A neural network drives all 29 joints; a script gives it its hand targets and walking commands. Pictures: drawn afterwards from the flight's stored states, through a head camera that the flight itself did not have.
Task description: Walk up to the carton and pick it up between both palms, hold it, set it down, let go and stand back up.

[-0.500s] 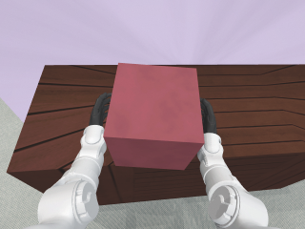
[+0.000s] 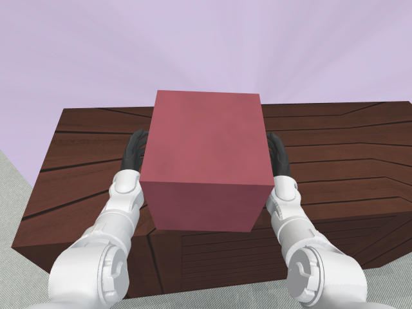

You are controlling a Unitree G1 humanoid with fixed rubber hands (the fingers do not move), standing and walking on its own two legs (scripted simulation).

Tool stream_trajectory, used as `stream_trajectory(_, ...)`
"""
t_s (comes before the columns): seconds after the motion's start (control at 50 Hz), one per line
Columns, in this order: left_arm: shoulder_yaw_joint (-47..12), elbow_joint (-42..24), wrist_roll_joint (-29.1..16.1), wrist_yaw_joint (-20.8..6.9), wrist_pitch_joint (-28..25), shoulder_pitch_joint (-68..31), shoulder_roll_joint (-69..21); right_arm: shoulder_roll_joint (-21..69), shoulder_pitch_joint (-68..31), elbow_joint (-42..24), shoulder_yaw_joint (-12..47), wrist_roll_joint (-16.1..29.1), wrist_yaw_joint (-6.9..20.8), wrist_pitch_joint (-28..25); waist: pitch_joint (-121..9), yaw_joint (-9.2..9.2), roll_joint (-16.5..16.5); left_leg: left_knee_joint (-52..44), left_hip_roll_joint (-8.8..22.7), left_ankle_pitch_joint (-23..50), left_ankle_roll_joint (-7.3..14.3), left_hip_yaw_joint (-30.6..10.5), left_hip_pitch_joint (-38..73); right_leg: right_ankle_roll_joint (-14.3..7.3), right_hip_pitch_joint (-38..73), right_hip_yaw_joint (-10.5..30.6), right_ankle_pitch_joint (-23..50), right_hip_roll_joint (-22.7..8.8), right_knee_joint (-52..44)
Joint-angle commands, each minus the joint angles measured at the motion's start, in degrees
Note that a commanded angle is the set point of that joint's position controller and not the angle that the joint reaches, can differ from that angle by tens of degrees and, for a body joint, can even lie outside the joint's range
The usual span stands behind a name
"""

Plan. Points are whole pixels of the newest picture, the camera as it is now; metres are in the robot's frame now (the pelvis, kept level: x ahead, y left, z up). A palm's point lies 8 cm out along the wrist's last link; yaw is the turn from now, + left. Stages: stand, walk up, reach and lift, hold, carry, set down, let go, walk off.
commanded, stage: reach and lift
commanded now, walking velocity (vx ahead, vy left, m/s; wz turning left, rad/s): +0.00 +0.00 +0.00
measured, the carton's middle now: (205, 164) +0.43 +0.00 +0.03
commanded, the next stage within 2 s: none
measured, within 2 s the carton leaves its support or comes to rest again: neither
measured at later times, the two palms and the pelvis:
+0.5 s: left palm (126, 153) +0.38 +0.15 +0.12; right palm (294, 160) +0.37 -0.16 +0.13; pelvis -0.02 +0.00 +0.00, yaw +1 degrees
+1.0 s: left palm (115, 166) +0.33 +0.16 +0.14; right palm (300, 179) +0.32 -0.15 +0.13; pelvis -0.04 +0.00 +0.00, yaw +2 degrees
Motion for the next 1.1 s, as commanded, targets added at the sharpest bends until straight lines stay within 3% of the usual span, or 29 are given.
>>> stream_trajectory(0.0,-17.5,-11.69,1.73,-7.51,-2.79,-43.0,-35.56,33.55,-40.09,-8.33,22.07,-1.25,9.2,-2.79,-35.79,-0.38,2.84,0.72,-0.67,30.13,-4.98,1.05,8.67,0.36,27.3,1.01,34.75,0.79,5.97)
stream_trajectory(0.2,-24.03,-22.67,-2.31,-7.24,2.39,-47.47,-40.04,37.47,-41.53,-18.73,31.39,8.79,8.41,5.91,-34.11,-2.29,2.88,0.5,-2.01,27.95,-4.93,-1.18,11.36,0.73,28.54,2.31,30.51,1.17,4.88)
stream_trajectory(0.38,-23.34,-30.16,-2.65,-8.35,14.59,-46.99,-39.99,36.62,-44.38,-26.08,32.52,15.33,8.42,15.45,-25.74,-1.9,0.89,-2.61,-2.98,19.11,-3.42,-1.16,12.68,1.43,29.36,2.56,20.32,1.17,2.48)
stream_trajectory(0.58,-20.44,-36.96,-0.29,-10.34,26.51,-42.18,-38.06,32.59,-44.64,-30.22,28.77,15.77,8.8,21.29,-19.62,-1.85,2.01,-5.2,-2.88,15.27,-3.13,-0.27,17.68,1.93,29.3,1.48,13.11,1.18,-0.23)
stream_trajectory(0.66,-21.86,-43.5,1.75,-11.08,31.16,-36.47,-36.64,30.29,-39.97,-33.03,30.61,18.12,8.06,22.09,-20.39,-2.87,2.89,-2.42,-2.37,24.19,-4.07,-0.74,23.74,2.05,30.4,0.43,18.8,2.09,0.42)
stream_trajectory(0.84,-29.15,-54.44,-1.74,-10.94,37.1,-35.71,-37.75,30.32,-43.37,-45.64,35.74,20.96,7.66,23.67,-20.2,-4.25,3.36,-1.66,-2.74,21.28,-3.45,-1.78,23.97,2.33,26.71,-0.44,13.4,2.27,0.43)
stream_trajectory(0.94,-29.93,-56.21,-1.95,-10.71,40.38,-34.55,-36.9,30.64,-43.4,-48.11,36.99,21.6,7.31,26.25,-17.59,-4.08,2.79,-3.11,-2.82,14.28,-2.18,-1.91,21.43,2.43,25.73,-0.27,7.91,1.81,0.11)
stream_trajectory(1.08,-26.62,-54.55,-0.53,-11.47,44.61,-34.19,-34.94,30.38,-44.42,-46.33,34.48,20.88,7.5,29.09,-13.77,-3.7,1.71,-6.48,-2.7,2.61,-0.05,-1.04,17.53,2.45,25.69,-0.41,-0.26,1.01,-0.69)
